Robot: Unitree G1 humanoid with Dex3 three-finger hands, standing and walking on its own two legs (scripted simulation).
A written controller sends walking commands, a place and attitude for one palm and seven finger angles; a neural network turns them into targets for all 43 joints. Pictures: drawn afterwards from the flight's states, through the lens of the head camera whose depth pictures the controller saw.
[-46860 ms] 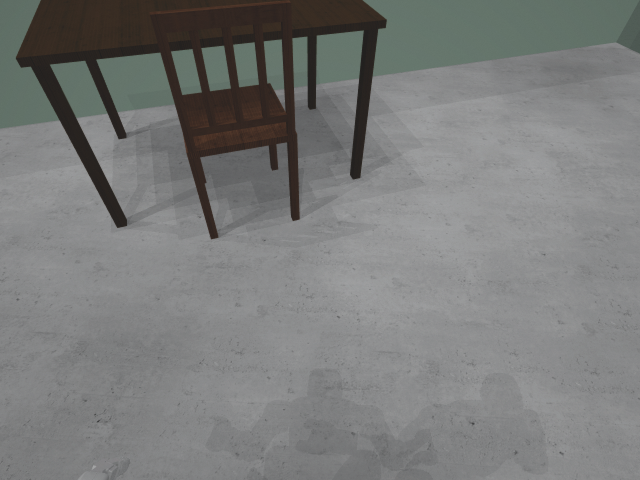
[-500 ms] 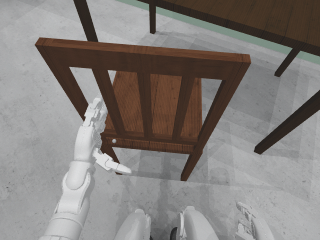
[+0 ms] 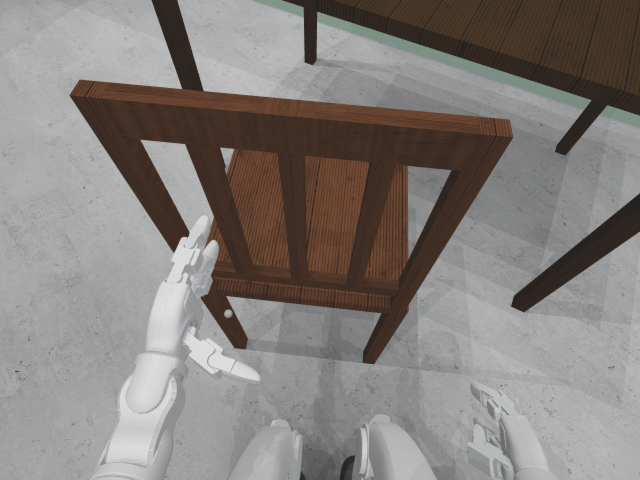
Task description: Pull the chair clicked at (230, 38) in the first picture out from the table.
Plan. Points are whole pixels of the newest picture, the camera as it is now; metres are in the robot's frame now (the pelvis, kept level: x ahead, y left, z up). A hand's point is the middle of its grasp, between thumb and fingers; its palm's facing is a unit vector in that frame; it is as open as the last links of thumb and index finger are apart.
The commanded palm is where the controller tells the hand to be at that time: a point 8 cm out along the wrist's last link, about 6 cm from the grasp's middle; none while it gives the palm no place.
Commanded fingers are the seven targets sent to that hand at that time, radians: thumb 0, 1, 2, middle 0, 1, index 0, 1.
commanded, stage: aim the fingers beside a spindle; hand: left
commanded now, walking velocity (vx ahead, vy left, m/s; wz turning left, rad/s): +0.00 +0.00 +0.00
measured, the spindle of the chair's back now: (296, 226) +0.43 +0.05 +0.02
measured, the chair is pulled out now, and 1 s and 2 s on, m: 0.25 0.25 0.25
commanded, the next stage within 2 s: none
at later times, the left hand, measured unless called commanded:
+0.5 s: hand (219, 327) +0.29 +0.13 +0.02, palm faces -0.07 -1.00 -0.01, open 16.9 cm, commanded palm +0.27 +0.19 +0.02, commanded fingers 0.00 -0.50 0.30 -0.06 -0.08 -0.06 -0.08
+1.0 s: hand (215, 338) +0.28 +0.13 +0.01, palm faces -0.09 -1.00 +0.01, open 17.0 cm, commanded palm +0.26 +0.19 +0.02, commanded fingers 0.00 -0.50 0.30 -0.06 -0.08 -0.06 -0.08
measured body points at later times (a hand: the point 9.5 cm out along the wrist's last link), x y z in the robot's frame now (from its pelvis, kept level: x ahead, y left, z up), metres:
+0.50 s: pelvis +0.00 +0.00 +0.00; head +0.11 +0.01 +0.43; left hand +0.29 +0.18 +0.02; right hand +0.18 -0.24 -0.10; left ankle +0.00 +0.07 -0.63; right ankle +0.03 -0.08 -0.63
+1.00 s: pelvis +0.00 +0.00 -0.01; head +0.10 +0.02 +0.43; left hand +0.28 +0.19 +0.02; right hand +0.18 -0.24 -0.10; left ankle +0.00 +0.07 -0.63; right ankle +0.03 -0.08 -0.63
